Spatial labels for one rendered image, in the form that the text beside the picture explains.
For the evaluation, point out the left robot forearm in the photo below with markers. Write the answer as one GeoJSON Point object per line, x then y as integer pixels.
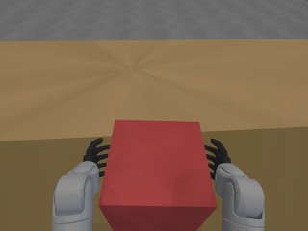
{"type": "Point", "coordinates": [73, 198]}

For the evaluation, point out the robot left hand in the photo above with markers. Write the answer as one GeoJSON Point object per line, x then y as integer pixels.
{"type": "Point", "coordinates": [92, 151]}

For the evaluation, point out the right robot forearm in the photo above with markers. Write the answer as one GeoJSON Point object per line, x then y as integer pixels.
{"type": "Point", "coordinates": [243, 200]}

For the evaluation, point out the robot right hand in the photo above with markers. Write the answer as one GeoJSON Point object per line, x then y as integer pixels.
{"type": "Point", "coordinates": [221, 156]}

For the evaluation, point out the carton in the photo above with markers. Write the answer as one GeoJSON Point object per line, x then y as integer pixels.
{"type": "Point", "coordinates": [157, 177]}

